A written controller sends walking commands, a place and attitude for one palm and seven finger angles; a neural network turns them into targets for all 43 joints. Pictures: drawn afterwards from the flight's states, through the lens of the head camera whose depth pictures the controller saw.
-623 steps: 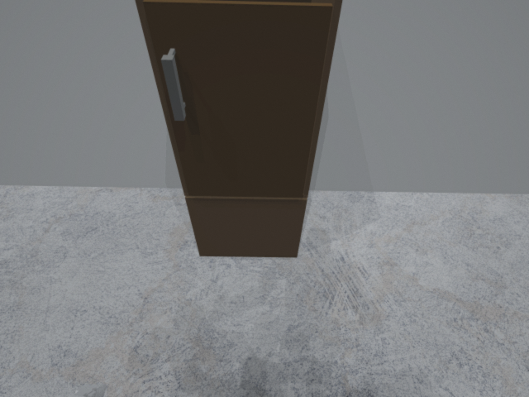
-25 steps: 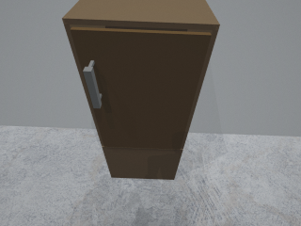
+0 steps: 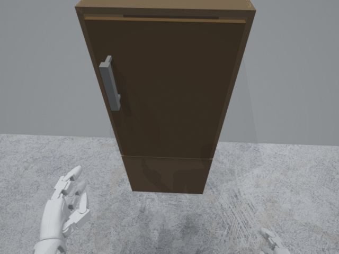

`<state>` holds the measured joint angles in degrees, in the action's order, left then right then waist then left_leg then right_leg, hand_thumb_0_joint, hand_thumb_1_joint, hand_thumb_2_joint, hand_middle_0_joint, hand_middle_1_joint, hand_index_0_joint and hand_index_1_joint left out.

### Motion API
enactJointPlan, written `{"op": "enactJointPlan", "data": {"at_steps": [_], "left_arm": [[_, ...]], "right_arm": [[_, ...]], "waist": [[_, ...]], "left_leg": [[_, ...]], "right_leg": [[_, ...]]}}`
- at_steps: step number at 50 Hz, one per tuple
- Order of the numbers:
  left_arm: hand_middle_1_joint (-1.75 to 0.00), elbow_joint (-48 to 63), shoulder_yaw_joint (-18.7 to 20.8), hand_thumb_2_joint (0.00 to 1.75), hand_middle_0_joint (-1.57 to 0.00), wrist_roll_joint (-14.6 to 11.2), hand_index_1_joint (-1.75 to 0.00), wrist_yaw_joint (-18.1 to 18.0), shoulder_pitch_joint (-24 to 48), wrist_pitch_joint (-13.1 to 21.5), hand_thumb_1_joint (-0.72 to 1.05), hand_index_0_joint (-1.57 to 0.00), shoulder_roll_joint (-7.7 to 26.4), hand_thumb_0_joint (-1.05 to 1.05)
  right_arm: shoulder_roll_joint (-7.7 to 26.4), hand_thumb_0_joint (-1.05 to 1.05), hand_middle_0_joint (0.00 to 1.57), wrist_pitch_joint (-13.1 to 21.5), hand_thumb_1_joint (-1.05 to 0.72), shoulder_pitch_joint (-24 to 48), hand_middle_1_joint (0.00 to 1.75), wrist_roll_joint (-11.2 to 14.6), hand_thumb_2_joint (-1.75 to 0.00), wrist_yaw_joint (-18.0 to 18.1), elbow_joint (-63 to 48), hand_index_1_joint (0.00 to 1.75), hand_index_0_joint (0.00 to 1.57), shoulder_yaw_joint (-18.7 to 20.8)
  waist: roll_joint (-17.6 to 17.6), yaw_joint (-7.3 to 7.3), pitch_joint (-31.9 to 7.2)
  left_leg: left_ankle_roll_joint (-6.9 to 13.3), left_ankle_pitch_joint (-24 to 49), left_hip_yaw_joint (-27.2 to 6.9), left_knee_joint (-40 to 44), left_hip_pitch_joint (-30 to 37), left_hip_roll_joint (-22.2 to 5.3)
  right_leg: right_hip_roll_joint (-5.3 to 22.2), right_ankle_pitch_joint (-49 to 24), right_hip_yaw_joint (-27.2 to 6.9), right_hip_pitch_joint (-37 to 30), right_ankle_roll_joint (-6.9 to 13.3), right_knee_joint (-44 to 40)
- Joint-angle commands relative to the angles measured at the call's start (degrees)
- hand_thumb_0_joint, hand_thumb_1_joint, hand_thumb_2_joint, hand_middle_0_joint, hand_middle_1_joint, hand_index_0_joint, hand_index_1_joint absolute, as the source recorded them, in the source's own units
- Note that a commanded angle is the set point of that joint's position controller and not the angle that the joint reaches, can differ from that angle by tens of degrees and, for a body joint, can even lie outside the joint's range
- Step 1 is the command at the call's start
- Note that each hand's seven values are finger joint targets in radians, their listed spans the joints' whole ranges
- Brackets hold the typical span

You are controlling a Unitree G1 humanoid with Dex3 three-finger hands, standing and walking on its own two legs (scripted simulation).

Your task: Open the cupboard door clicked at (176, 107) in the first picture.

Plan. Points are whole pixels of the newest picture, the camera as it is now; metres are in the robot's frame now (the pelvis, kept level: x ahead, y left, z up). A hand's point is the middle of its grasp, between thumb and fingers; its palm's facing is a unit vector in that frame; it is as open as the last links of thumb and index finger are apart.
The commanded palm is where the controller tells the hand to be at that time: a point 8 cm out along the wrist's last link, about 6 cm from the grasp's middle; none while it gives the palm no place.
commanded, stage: raise the hand with hooked fingers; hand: left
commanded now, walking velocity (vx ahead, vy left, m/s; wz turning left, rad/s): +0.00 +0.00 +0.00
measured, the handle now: (112, 84) +0.55 +0.19 +0.11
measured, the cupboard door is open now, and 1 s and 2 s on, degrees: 0 0 0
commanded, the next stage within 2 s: move the hooked fingers beside the handle in 1.88 s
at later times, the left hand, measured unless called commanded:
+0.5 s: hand (78, 208) +0.22 +0.21 +0.03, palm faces -0.04 -1.00 -0.06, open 10.4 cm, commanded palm +0.18 +0.27 +0.04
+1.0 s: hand (47, 179) +0.25 +0.26 +0.09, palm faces +0.01 -1.00 -0.05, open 13.2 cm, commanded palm +0.23 +0.31 +0.10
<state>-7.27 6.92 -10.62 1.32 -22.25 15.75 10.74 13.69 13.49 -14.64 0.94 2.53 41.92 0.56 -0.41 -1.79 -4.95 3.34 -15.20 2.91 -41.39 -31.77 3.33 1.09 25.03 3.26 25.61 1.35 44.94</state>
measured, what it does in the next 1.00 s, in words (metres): stands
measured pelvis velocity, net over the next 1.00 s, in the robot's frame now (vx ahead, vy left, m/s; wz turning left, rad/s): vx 0.00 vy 0.01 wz -0.01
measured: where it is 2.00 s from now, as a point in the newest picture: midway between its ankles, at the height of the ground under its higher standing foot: outside the picture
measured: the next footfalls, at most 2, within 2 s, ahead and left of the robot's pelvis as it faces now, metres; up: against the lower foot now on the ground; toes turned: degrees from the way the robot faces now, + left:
none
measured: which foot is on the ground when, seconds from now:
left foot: down 0.00-1.00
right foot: down 0.00-1.00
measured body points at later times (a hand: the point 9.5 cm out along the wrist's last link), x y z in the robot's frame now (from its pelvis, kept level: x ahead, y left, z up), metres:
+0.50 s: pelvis +0.00 -0.02 -0.03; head +0.04 -0.02 +0.42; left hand +0.21 +0.26 +0.04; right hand +0.17 -0.26 -0.11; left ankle +0.06 +0.08 -0.71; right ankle -0.02 -0.10 -0.71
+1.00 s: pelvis +0.00 +0.01 +0.00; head +0.01 +0.03 +0.45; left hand +0.25 +0.32 +0.09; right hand +0.18 -0.22 -0.06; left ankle +0.06 +0.08 -0.71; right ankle -0.02 -0.10 -0.71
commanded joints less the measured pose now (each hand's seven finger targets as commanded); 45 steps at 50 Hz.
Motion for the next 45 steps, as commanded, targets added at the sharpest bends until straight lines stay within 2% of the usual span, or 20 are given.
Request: {"op": "enactJointPlan", "data": {"at_steps": [1,2,3,5,7,9,11,12,14,17,19,22,23,24,27,30,32,35,39,45], "left_arm": [[-0.48,-2.69,5.61,0.78,-0.22,-5.11,-0.48,14.94,-11.53,17.15,0.62,-0.22,4.28,0.00],[-0.50,-3.21,8.10,0.77,-0.22,-5.68,-0.50,18.89,-12.17,18.86,0.60,-0.22,7.56,0.00],[-0.51,0.53,10.22,0.76,-0.22,-6.61,-0.51,20.86,-11.81,18.30,0.57,-0.22,10.52,0.00],[-0.54,7.03,13.22,0.74,-0.23,-9.10,-0.54,21.95,-9.24,14.08,0.53,-0.23,13.16,0.00],[-0.57,14.11,14.51,0.72,-0.23,-10.81,-0.57,20.55,-2.71,11.27,0.48,-0.23,14.40,0.00],[-0.60,20.01,15.16,0.70,-0.23,-10.74,-0.60,17.61,1.77,11.87,0.43,-0.23,14.39,0.00],[-0.63,24.41,12.41,0.68,-0.24,-9.26,-0.63,16.29,6.43,14.47,0.39,-0.24,13.70,0.00],[-0.64,25.40,11.13,0.67,-0.24,-9.12,-0.64,16.48,9.46,15.41,0.36,-0.24,13.86,0.00],[-0.68,20.29,10.99,0.65,-0.24,-9.08,-0.68,18.43,8.68,15.99,0.32,-0.24,14.08,0.00],[-0.72,15.38,12.21,0.62,-0.25,-10.23,-0.72,22.80,7.77,13.22,0.25,-0.25,16.28,0.00],[-0.75,13.44,14.98,0.60,-0.25,-11.08,-0.75,24.48,5.53,9.60,0.20,-0.25,18.22,0.00],[-0.80,11.77,18.87,0.57,-0.25,-13.07,-0.80,24.60,4.08,5.37,0.13,-0.25,19.53,0.00],[-0.81,12.46,19.20,0.56,-0.26,-13.67,-0.81,24.16,4.08,4.95,0.11,-0.26,18.65,0.00],[-0.82,12.42,19.81,0.55,-0.26,-13.90,-0.82,23.56,3.53,4.78,0.08,-0.26,18.59,0.00],[-0.87,12.40,19.44,0.52,-0.26,-13.61,-0.87,22.19,3.94,5.40,0.01,-0.26,17.90,0.00],[-0.92,12.91,16.96,0.49,-0.27,-12.95,-0.92,21.81,5.09,6.17,-0.06,-0.27,16.26,0.00],[-0.94,12.07,17.87,0.47,-0.27,-12.83,-0.94,21.78,6.01,5.90,-0.10,-0.27,18.06,0.00],[-0.99,14.17,17.31,0.44,-0.28,-12.53,-0.99,21.73,9.60,5.77,-0.17,-0.28,19.03,0.00],[-1.05,16.78,17.55,0.40,-0.28,-11.95,-1.05,20.31,13.95,5.05,-0.27,-0.28,20.56,0.00],[-1.14,12.99,17.99,0.34,-0.29,-11.67,-1.14,20.60,19.45,0.98,-0.41,-0.29,22.05,0.00]], "right_arm": [[8.08,0.00,0.20,2.58,-0.90,9.04,0.30,-0.17,-0.90,-1.32,-13.63,0.30,0.20,4.85],[8.21,0.00,0.20,2.36,-0.90,8.36,0.30,0.48,-0.90,-2.01,-15.20,0.30,0.20,5.14],[8.52,0.00,0.20,2.08,-0.90,9.63,0.30,0.89,-0.90,-2.06,-18.09,0.30,0.20,5.05],[7.99,0.00,0.20,1.06,-0.90,9.81,0.30,1.83,-0.90,-1.01,-21.55,0.30,0.20,4.86],[7.64,0.00,0.20,0.22,-0.90,7.88,0.30,1.82,-0.90,0.34,-22.60,0.30,0.20,4.26],[6.56,0.00,0.20,0.14,-0.90,5.29,0.30,1.48,-0.90,1.38,-21.87,0.30,0.20,3.66],[6.46,0.00,0.20,0.64,-0.90,3.94,0.30,0.96,-0.90,2.13,-20.42,0.30,0.20,3.18],[6.83,0.00,0.20,0.89,-0.90,3.00,0.30,0.53,-0.90,2.36,-19.59,0.30,0.20,2.70],[7.15,0.00,0.20,1.58,-0.90,2.72,0.30,0.81,-0.90,2.79,-17.59,0.30,0.20,2.50],[8.18,0.00,0.20,2.48,-0.90,3.19,0.30,1.54,-0.90,2.97,-16.78,0.30,0.20,2.00],[8.29,0.00,0.20,2.43,-0.90,3.12,0.30,1.99,-0.90,3.06,-17.07,0.30,0.20,2.02],[8.05,0.00,0.20,2.24,-0.90,4.11,0.30,2.02,-0.90,3.02,-17.45,0.30,0.20,1.80],[7.81,0.00,0.20,2.18,-0.90,3.87,0.30,1.95,-0.90,2.89,-17.66,0.30,0.20,1.74],[7.69,0.00,0.20,2.14,-0.90,3.88,0.30,2.00,-0.90,2.80,-17.66,0.30,0.20,1.87],[7.85,0.00,0.20,2.36,-0.90,3.71,0.30,1.81,-0.90,2.34,-17.75,0.30,0.20,2.00],[8.31,0.00,0.20,2.67,-0.90,2.75,0.30,1.86,-0.90,1.92,-17.92,0.30,0.20,2.02],[8.94,0.00,0.20,2.73,-0.90,2.54,0.30,1.90,-0.90,1.91,-17.96,0.30,0.20,2.13],[9.30,0.00,0.20,2.96,-0.90,2.24,0.30,2.15,-0.90,2.20,-18.35,0.30,0.20,1.82],[9.39,0.00,0.20,3.17,-0.90,2.33,0.30,2.22,-0.90,2.55,-18.30,0.30,0.20,1.29],[9.86,0.00,0.20,2.54,-0.90,2.78,0.30,2.45,-0.90,2.93,-17.95,0.30,0.20,0.57]], "waist": [[10.68,4.30,-1.92],[4.63,5.04,-2.52],[0.52,5.93,-6.21],[-0.57,5.72,-10.06],[-1.24,4.24,-9.73],[-1.87,2.23,-9.26],[-4.93,0.19,-8.41],[-3.41,-1.10,-7.72],[-3.42,-1.72,-6.70],[-5.00,-0.43,-8.52],[-2.72,1.07,-11.92],[-0.89,3.20,-13.05],[1.04,3.31,-13.94],[0.51,3.67,-13.67],[1.43,3.77,-11.68],[-0.53,2.88,-10.82],[0.83,2.76,-9.52],[-3.26,2.75,-10.34],[-6.00,2.69,-10.81],[-5.43,2.44,-7.74]], "left_leg": [[-3.65,-3.89,-4.18,-8.36,-8.07,-2.93],[-3.62,-2.71,-4.00,-9.96,-8.58,-2.87],[-3.15,-2.72,-3.24,-10.36,-8.02,-2.64],[-2.32,-3.25,-2.05,-10.75,-7.25,-2.33],[-1.90,-4.67,-3.02,-11.03,-6.92,-2.77],[-1.39,-3.63,-3.58,-12.33,-5.90,-3.37],[-1.04,-1.73,-4.44,-12.90,-4.19,-4.07],[-0.81,-1.50,-5.38,-13.41,-4.66,-4.39],[-0.86,-1.43,-5.65,-14.50,-5.63,-4.57],[-0.64,-0.05,-5.86,-14.46,-5.56,-4.29],[-0.56,2.02,-5.76,-12.55,-3.83,-4.25],[-0.69,5.13,-6.16,-10.30,-2.07,-4.07],[-0.77,6.27,-6.06,-9.30,-1.38,-4.02],[-0.92,6.67,-5.87,-8.52,-0.63,-3.99],[-0.97,7.87,-5.72,-6.70,1.52,-3.85],[-0.91,7.10,-5.35,-4.75,3.97,-3.77],[-0.74,6.01,-5.56,-4.31,4.17,-3.84],[-0.97,4.52,-5.77,-1.68,7.23,-4.08],[-1.38,3.32,-7.18,1.23,11.56,-4.62],[-1.94,-0.15,-9.20,5.38,13.65,-5.07]], "right_leg": [[-1.76,2.74,-1.23,17.60,0.58,1.22],[-1.28,1.00,-3.61,16.27,1.21,2.26],[-0.98,0.72,-4.69,14.71,1.16,2.41],[-0.49,1.22,-7.86,11.38,-0.17,-0.19],[-1.05,4.03,-8.56,12.38,-0.94,-1.47],[-0.65,2.11,-10.03,12.37,-1.94,-2.91],[-1.34,-1.47,-8.81,14.90,-1.61,-1.72],[-1.91,-2.94,-8.23,15.70,-1.70,-0.77],[-1.67,-4.82,-8.71,16.31,-2.23,-0.90],[-1.09,-6.67,-10.72,13.15,-3.35,-2.25],[-0.44,-9.88,-10.54,8.77,-3.80,-3.44],[-0.16,-15.64,-9.89,4.57,-4.61,-3.92],[-0.17,-18.14,-8.83,3.22,-4.61,-3.68],[-0.36,-18.90,-8.15,3.32,-4.53,-3.71],[-1.37,-19.73,-5.92,4.31,-3.82,-3.42],[-2.26,-16.57,-3.42,6.68,-2.65,-3.53],[-2.67,-13.91,-3.65,7.32,-2.50,-4.38],[-3.16,-10.03,-1.59,7.55,-0.83,-4.69],[-3.56,-8.12,-0.23,7.20,0.12,-5.46],[-3.87,-7.21,0.75,5.92,0.38,-7.71]]}}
